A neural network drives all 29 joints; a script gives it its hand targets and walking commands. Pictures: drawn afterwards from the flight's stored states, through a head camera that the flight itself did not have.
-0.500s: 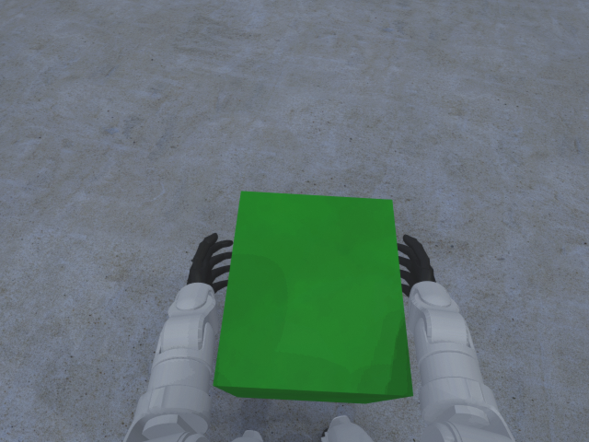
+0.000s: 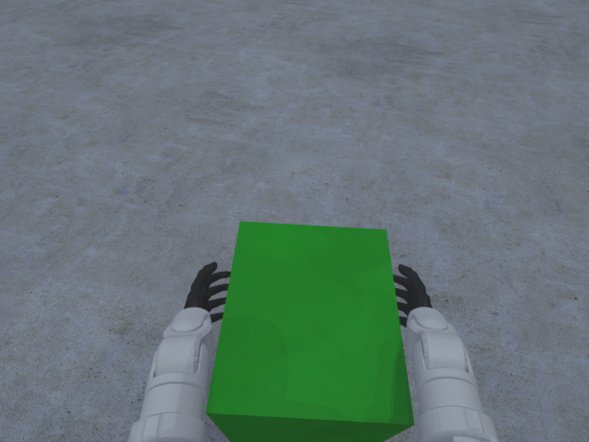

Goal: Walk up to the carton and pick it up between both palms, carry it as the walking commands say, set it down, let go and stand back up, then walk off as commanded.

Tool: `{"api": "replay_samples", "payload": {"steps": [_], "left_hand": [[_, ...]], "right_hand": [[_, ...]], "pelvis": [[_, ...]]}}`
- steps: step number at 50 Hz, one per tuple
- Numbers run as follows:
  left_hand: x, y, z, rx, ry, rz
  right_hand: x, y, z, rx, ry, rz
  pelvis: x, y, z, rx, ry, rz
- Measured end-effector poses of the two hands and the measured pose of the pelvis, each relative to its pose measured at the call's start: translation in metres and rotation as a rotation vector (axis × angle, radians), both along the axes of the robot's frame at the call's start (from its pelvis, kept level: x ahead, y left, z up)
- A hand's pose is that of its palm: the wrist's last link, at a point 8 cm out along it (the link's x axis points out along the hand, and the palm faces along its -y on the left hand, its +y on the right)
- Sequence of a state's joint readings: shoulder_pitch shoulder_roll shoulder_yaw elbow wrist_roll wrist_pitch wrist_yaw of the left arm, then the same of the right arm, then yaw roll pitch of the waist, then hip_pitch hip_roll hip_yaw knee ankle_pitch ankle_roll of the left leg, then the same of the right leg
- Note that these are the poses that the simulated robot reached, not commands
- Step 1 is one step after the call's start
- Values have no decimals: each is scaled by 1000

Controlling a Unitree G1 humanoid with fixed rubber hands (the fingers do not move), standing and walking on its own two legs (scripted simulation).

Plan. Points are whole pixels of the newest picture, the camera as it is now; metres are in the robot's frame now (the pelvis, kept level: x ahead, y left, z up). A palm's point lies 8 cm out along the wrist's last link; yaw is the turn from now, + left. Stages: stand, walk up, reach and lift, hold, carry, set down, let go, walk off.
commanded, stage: reach and lift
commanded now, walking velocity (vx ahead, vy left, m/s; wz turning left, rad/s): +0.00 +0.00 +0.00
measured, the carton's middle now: (306, 339) +0.30 -0.02 -0.08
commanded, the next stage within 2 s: hold in 1.56 s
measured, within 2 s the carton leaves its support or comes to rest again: neither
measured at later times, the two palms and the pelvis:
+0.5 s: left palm (180, 309) +0.29 +0.14 +0.06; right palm (424, 310) +0.28 -0.17 +0.05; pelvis +0.00 +0.00 +0.01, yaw +0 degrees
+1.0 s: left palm (170, 314) +0.28 +0.16 +0.06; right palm (414, 305) +0.29 -0.16 +0.05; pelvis +0.00 +0.00 +0.01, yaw +1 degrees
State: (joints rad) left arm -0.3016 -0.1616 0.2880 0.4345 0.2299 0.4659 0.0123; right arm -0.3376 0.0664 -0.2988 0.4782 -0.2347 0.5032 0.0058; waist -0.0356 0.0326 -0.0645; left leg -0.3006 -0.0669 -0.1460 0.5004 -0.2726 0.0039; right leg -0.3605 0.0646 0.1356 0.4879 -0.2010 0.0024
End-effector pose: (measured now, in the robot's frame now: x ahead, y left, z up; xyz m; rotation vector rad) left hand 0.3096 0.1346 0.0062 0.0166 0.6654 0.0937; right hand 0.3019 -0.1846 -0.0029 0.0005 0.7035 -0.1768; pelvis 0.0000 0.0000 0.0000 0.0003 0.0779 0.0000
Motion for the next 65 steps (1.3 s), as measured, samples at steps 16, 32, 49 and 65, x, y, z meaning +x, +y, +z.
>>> {"api": "replay_samples", "payload": {"steps": [16,32,49,65], "left_hand": [[-16,10,39,-9,-32,4],[-23,12,54,-10,-31,11],[-27,22,52,-15,-31,48],[-31,23,50,-14,-27,33]], "right_hand": [[-15,10,41,0,-33,-2],[-20,12,55,-4,-32,10],[-13,21,54,-1,-33,38],[-21,23,52,1,-29,23]], "pelvis": [[0,3,7,-3,-125,9],[-6,3,8,-3,-185,1],[0,-3,9,-3,-182,9],[5,-1,10,-4,-183,7]]}}
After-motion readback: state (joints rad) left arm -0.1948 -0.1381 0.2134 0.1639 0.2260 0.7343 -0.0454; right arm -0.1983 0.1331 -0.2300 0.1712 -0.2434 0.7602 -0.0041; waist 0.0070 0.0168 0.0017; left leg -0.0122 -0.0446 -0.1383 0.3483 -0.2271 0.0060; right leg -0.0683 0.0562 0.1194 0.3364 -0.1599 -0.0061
